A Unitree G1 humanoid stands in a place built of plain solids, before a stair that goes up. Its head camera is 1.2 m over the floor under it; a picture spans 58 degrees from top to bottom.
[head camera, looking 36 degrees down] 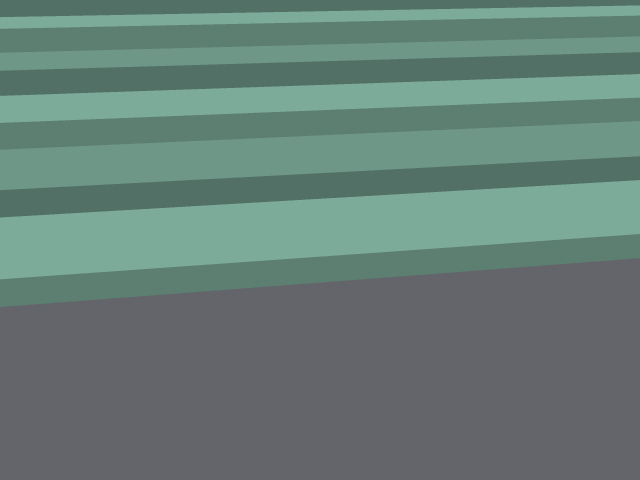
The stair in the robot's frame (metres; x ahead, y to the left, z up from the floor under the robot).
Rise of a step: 0.14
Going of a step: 0.45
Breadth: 7.23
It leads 7 degrees to the left of straight ahead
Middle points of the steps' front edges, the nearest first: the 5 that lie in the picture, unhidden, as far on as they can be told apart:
1.37 -0.17 0.14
1.81 -0.12 0.27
2.26 -0.07 0.41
2.70 -0.02 0.55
3.15 0.03 0.68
